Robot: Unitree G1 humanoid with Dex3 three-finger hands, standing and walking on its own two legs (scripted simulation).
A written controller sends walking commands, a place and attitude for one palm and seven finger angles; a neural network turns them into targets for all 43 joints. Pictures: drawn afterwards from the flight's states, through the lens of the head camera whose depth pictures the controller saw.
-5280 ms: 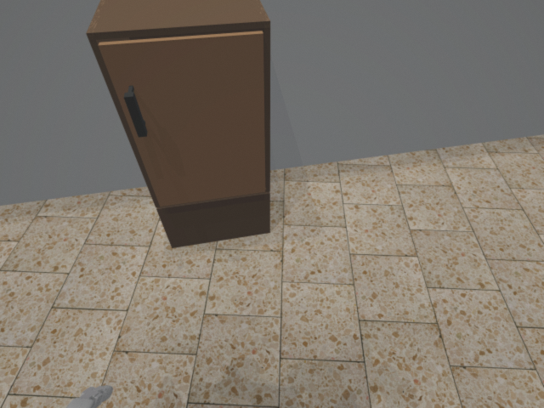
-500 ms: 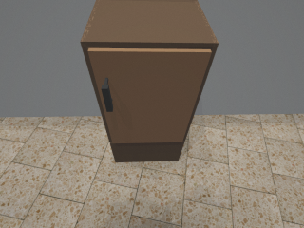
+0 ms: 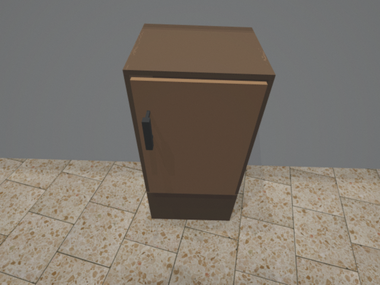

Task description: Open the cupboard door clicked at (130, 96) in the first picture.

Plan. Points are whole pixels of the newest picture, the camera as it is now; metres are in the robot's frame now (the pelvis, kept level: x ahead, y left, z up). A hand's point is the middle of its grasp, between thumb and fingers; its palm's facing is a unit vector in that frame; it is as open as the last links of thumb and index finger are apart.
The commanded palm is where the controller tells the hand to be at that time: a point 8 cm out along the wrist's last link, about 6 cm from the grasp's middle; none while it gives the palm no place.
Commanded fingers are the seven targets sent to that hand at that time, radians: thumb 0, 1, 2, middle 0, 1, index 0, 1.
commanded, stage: shuffle to correct the standing spot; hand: left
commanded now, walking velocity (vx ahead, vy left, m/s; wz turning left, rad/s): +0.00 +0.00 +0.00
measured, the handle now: (148, 130) +0.59 +0.17 -0.04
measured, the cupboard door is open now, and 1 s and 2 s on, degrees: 0 0 0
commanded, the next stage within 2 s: come to a stop and stand still in 0.46 s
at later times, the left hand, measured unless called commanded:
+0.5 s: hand out of the picture -0.03 +0.16 -0.17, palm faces +0.07 -0.98 -0.19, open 7.4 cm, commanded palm none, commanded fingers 0.00 0.90 0.90 -0.20 -0.30 -0.20 -0.30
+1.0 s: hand out of the picture +0.07 +0.16 -0.17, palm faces +0.00 -0.97 -0.23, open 7.3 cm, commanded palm none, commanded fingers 0.00 0.90 0.90 -0.20 -0.30 -0.20 -0.30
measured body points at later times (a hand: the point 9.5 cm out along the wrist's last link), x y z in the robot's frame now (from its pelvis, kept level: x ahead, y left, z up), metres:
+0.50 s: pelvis +0.02 -0.01 +0.00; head +0.01 -0.01 +0.45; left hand -0.03 +0.21 -0.16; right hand -0.04 -0.23 -0.16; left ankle -0.01 +0.12 -0.72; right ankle +0.00 -0.11 -0.74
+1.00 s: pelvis +0.05 -0.02 +0.00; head +0.08 -0.02 +0.45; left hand +0.07 +0.21 -0.16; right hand +0.07 -0.24 -0.16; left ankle +0.07 +0.09 -0.74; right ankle +0.05 -0.12 -0.74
